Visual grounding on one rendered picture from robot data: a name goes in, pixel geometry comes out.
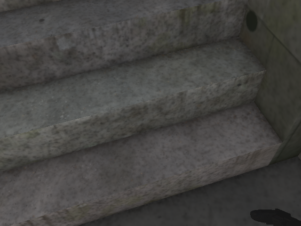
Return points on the robot right hand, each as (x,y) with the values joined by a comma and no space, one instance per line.
(275,217)

